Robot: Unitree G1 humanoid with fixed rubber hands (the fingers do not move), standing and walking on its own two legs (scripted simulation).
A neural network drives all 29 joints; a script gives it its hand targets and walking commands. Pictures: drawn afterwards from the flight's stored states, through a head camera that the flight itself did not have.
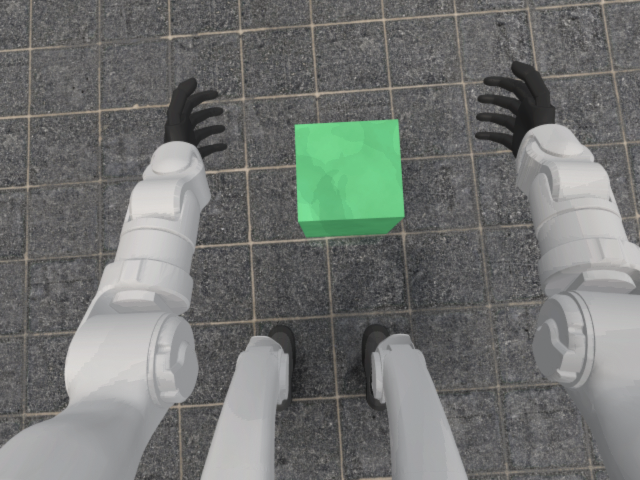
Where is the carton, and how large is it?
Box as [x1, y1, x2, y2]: [295, 119, 404, 237]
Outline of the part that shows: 397,119 295,125 298,222 306,237 386,233 404,216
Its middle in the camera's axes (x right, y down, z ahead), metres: +0.06 -0.14 +0.90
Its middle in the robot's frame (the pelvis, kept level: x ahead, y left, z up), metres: +0.56 -0.04 -0.53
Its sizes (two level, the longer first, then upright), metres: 0.210 0.200 0.250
